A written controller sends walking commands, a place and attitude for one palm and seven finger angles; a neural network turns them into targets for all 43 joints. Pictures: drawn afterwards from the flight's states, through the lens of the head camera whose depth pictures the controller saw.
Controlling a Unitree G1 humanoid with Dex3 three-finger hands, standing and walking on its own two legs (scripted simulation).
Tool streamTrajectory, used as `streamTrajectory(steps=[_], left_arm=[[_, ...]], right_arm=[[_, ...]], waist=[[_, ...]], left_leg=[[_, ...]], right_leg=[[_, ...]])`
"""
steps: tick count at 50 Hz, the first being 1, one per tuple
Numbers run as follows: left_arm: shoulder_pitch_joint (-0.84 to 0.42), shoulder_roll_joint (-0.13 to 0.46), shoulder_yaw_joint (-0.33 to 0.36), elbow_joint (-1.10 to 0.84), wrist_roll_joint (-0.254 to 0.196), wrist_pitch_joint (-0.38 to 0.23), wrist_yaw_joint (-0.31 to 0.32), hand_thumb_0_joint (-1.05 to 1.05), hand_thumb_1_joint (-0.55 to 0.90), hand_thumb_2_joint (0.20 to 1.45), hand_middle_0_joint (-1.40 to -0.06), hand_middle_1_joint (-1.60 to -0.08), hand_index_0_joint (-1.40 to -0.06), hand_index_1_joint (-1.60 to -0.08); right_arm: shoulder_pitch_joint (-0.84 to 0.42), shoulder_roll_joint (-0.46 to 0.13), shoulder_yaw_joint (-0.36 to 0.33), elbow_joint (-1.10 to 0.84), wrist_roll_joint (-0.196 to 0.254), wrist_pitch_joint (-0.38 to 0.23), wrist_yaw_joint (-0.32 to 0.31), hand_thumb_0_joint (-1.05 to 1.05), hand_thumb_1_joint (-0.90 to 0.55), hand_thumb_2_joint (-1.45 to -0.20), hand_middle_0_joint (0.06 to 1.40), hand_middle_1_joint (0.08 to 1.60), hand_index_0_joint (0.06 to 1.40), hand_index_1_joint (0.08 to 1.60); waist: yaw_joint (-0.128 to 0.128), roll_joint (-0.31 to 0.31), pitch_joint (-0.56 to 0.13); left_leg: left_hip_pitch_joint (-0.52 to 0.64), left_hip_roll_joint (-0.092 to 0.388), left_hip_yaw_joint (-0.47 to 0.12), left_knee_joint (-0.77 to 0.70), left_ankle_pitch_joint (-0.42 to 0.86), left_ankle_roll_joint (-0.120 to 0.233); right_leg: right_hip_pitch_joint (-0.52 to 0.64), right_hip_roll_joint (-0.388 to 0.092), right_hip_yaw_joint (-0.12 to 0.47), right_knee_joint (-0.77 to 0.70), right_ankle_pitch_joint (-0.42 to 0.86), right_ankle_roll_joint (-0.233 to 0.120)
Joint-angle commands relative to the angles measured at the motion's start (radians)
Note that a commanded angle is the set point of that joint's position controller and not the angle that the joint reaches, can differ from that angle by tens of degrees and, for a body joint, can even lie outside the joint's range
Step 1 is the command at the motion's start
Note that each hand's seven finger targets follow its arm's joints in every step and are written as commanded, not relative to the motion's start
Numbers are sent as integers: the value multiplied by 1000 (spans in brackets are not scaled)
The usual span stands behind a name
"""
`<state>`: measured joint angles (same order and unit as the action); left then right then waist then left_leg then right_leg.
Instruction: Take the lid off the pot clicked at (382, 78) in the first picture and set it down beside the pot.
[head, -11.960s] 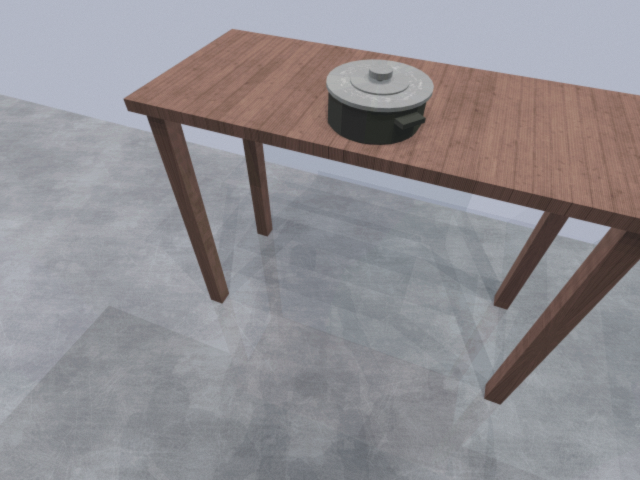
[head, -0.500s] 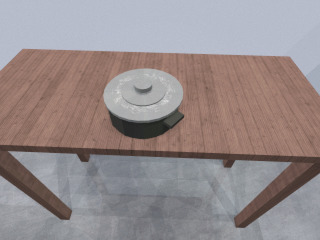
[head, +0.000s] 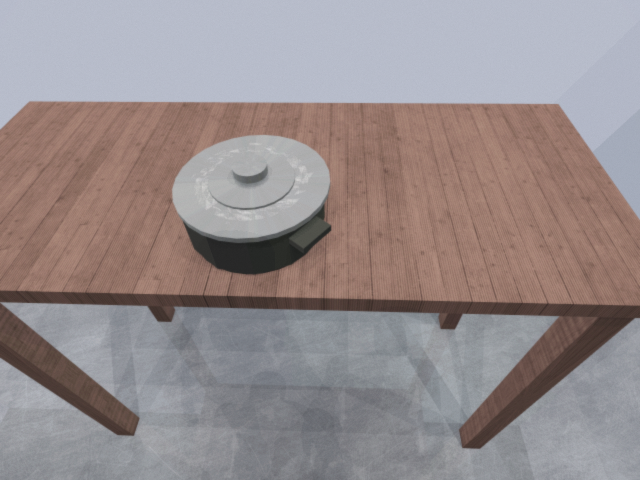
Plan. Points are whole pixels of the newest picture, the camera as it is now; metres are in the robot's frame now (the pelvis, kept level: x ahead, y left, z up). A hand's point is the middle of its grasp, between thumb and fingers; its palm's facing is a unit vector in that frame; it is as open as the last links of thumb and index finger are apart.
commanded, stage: look again from close up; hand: left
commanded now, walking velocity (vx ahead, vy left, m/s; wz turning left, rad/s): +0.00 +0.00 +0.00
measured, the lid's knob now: (249, 168) +0.46 +0.12 +0.16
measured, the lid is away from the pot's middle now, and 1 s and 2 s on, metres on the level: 0.00 0.00 0.00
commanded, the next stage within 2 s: lift the closed hand beside the body in 0.54 s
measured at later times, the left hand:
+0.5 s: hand out of the picture +0.00 +0.15 -0.17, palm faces +0.06 -0.97 -0.22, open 7.3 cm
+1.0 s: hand out of the picture +0.12 +0.19 +0.00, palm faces +0.19 -0.94 -0.27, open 5.0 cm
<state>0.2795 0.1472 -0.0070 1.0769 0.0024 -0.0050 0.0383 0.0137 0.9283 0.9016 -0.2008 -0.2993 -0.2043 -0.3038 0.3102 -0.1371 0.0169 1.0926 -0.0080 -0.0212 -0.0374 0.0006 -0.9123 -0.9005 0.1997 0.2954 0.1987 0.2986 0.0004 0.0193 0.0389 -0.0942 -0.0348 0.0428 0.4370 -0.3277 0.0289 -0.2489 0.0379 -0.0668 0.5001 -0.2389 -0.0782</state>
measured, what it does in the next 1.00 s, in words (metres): stands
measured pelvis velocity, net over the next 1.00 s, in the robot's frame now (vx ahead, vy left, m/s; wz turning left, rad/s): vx -0.03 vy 0.00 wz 0.01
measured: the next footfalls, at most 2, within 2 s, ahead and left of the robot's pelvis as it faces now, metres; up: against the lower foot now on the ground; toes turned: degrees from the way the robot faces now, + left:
none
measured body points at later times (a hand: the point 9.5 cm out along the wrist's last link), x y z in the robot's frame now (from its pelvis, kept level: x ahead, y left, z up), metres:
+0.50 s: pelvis +0.00 -0.03 +0.00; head +0.02 -0.04 +0.45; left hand +0.00 +0.20 -0.15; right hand -0.03 -0.22 -0.17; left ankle -0.06 +0.10 -0.74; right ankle +0.02 -0.07 -0.74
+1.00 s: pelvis -0.03 +0.00 +0.00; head -0.03 -0.02 +0.45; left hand +0.10 +0.23 +0.02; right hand +0.18 -0.27 -0.05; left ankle -0.06 +0.10 -0.74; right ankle +0.02 -0.07 -0.74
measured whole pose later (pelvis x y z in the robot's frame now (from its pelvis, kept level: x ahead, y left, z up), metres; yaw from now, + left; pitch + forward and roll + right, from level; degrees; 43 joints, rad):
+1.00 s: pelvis -0.03 +0.00 +0.00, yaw +1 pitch -2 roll +0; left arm 0.61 0.21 0.02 -0.06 -0.05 -0.09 0.10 0.01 0.91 0.90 -0.63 -0.77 -0.63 -0.77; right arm 0.11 -0.28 -0.08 0.63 0.01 -0.17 0.01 0.01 -0.92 -0.90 0.20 0.29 0.20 0.30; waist 0.00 0.03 0.03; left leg -0.12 -0.02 0.02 0.45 -0.29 0.02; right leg -0.23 0.05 -0.08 0.42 -0.16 -0.08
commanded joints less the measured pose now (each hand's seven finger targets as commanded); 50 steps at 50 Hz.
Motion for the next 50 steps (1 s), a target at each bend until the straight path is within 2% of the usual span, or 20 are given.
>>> streamTrajectory(steps=[1,2,6,7,16,17,31,32,33,34,35,36,37,39,40,42,43,44,47,50], left_arm=[[47,105,14,-37,2,-24,6,0,900,900,-200,-300,-200,-300],[44,108,16,-37,1,-23,6,0,900,900,-200,-300,-200,-300],[44,110,16,-28,2,-26,7,0,900,900,-200,-300,-200,-300],[49,111,19,-30,2,-26,7,0,900,900,-200,-300,-200,-300],[55,103,22,-13,1,-27,12,0,900,900,-200,-300,-200,-300],[58,102,23,-13,0,-26,12,0,900,900,-200,-300,-200,-300],[66,94,28,-10,4,-21,13,0,900,900,-200,-300,-200,-300],[90,153,14,-34,-3,-41,32,0,900,900,-200,-300,-200,-300],[-510,368,88,-1021,-196,-160,69,0,900,900,-244,-348,-244,-348],[-213,259,-21,-1063,-183,-98,113,0,900,900,-288,-396,-288,-396],[-91,179,-9,-987,-164,-68,145,0,900,900,-332,-444,-332,-444],[72,91,-19,-964,-147,-40,158,0,900,900,-376,-492,-376,-492],[218,85,10,-891,-120,-19,168,0,900,900,-420,-540,-420,-540],[233,81,30,-809,-57,-36,149,0,900,900,-508,-636,-508,-636],[272,76,40,-777,-45,-43,133,0,900,900,-552,-684,-552,-684],[502,82,100,-767,-49,-57,105,0,900,900,-640,-780,-640,-780],[557,73,78,-904,-62,-78,86,0,900,900,-684,-828,-684,-828],[570,117,102,-1067,-66,-100,75,0,900,900,-728,-876,-728,-876],[389,233,144,-1406,-48,-149,78,0,900,900,-860,-1020,-860,-1020],[326,197,153,-1312,-52,-134,94,0,900,900,-992,-1164,-992,-1164]], right_arm=[[87,-60,-13,-10,-2,-9,-2,0,-900,-900,200,300,200,300],[90,-53,-13,-8,-1,-6,-2,0,-900,-900,200,300,200,300],[105,-46,-12,11,1,-6,-2,0,-900,-900,200,300,200,300],[108,-39,-14,10,0,-4,-2,0,-900,-900,200,300,200,300],[131,-29,-14,32,2,-8,-6,0,-900,-900,200,300,200,300],[134,-21,-16,33,2,-7,-7,0,-900,-900,200,300,200,300],[165,-10,-15,36,1,-4,-6,0,-900,-900,200,300,200,300],[120,-51,-16,-28,-36,5,-1,0,-900,-900,200,300,200,300],[-190,-329,-49,-353,-4,-138,19,0,-900,-900,200,300,200,300],[-162,-229,-46,-372,18,-237,8,0,-900,-900,200,300,200,300],[-118,-220,-36,-300,23,-264,1,0,-900,-900,200,300,200,300],[-110,-203,-40,-285,28,-269,-1,0,-900,-900,200,300,200,300],[-137,-204,-45,-284,16,-271,8,0,-900,-900,200,300,200,300],[-173,-211,-59,-316,3,-245,24,0,-900,-900,200,300,200,300],[-184,-217,-80,-352,3,-226,39,0,-900,-900,200,300,200,300],[-242,-209,-112,-418,11,-189,54,0,-900,-900,200,300,200,300],[-252,-202,-112,-472,16,-183,64,0,-900,-900,200,300,200,300],[-275,-193,-114,-518,26,-183,69,0,-900,-900,200,300,200,300],[-272,-205,-102,-612,24,-187,57,0,-900,-900,200,300,200,300],[-243,-207,-97,-612,9,-155,32,0,-900,-900,200,300,200,300]], waist=[[-7,-16,32],[-5,-47,27],[-8,-27,28],[-3,-53,25],[-3,0,11],[2,-24,6],[1,-22,48],[-17,-67,16],[-33,116,-272],[-51,213,-271],[-26,212,-215],[-17,169,-163],[-7,82,-116],[-13,-101,4],[-1,-197,41],[42,-261,59],[65,-233,12],[80,-166,-12],[36,-3,-64],[9,-63,40]], left_leg=[[-108,102,-95,-72,102,9],[-117,104,-94,-70,80,9],[-122,96,-82,-59,85,3],[-127,96,-80,-57,68,3],[-118,107,-77,-62,127,-4],[-126,110,-76,-63,119,-3],[-138,100,-64,-62,75,-1],[-151,30,-111,44,267,23],[-145,7,-81,-5,153,11],[-151,28,-72,-8,222,6],[-136,24,-62,-66,243,-13],[-109,28,-75,-108,272,-11],[-115,22,-87,-103,269,-3],[-146,22,-106,-90,249,9],[-183,20,-108,-79,200,10],[-220,25,-87,-66,155,8],[-211,17,-71,-67,135,3],[-202,13,-58,-64,124,3],[-143,-2,-27,-46,105,9],[-135,-3,-30,-45,90,13]], right_leg=[[60,-169,216,-132,121,-16],[71,-167,217,-146,95,-16],[80,-178,225,-161,107,-10],[86,-175,226,-174,86,-4],[120,-176,204,-157,212,12],[135,-172,198,-166,204,20],[95,-168,211,-213,49,28],[188,-108,270,-81,377,35],[201,-154,213,-138,194,103],[225,-131,234,-106,142,11],[228,-103,155,-132,128,7],[228,-83,103,-159,150,22],[211,-78,73,-175,152,38],[142,-82,38,-166,164,64],[115,-88,54,-169,106,83],[127,-104,74,-187,33,91],[151,-108,92,-186,-34,92],[159,-106,107,-196,-81,84],[131,-95,127,-229,-122,74],[65,-80,127,-260,-120,74]])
